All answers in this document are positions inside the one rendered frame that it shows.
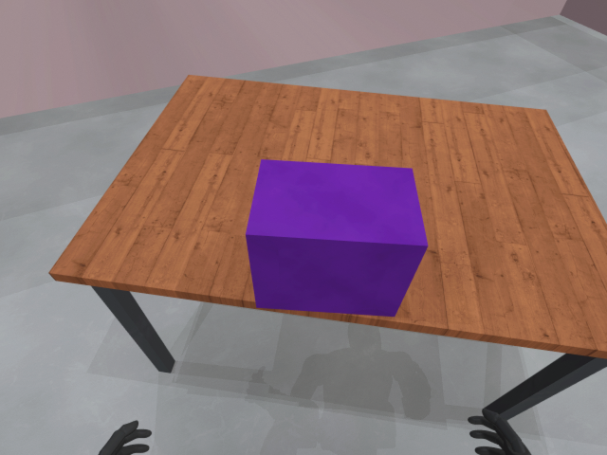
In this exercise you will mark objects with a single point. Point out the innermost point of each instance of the right robot hand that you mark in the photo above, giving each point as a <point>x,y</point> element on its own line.
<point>508,440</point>

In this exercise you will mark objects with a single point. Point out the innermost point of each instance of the table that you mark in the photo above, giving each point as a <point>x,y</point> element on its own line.
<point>517,246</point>

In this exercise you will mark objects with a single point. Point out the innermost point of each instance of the carton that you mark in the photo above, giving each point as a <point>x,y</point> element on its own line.
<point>334,238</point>

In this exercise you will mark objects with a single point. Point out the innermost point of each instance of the left robot hand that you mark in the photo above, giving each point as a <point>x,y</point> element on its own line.
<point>124,435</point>

